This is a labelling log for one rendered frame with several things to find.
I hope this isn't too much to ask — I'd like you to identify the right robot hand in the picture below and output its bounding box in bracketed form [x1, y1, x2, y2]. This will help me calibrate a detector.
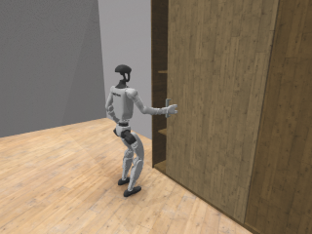
[168, 104, 177, 114]

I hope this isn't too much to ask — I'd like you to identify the robot left thigh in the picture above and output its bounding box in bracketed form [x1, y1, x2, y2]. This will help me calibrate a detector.
[113, 128, 134, 159]

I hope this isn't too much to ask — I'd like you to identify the handle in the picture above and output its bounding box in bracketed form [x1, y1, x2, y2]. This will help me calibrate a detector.
[165, 98, 171, 118]

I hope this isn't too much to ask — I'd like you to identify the robot right shin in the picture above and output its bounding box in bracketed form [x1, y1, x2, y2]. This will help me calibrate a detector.
[128, 160, 144, 191]

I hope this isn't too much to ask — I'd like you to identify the left robot forearm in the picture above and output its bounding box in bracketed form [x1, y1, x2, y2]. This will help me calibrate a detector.
[106, 109, 120, 124]

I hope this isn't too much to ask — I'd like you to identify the right robot forearm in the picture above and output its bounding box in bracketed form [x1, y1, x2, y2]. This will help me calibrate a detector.
[143, 106, 169, 115]

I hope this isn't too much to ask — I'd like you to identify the right robot upper arm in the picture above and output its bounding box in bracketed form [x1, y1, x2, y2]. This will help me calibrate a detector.
[125, 88, 148, 114]

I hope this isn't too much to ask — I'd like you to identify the left robot upper arm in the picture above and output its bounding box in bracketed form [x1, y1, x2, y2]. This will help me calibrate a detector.
[105, 86, 116, 111]

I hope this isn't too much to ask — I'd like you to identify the wardrobe door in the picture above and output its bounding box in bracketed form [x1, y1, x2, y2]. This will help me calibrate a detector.
[245, 0, 312, 234]
[166, 0, 281, 224]

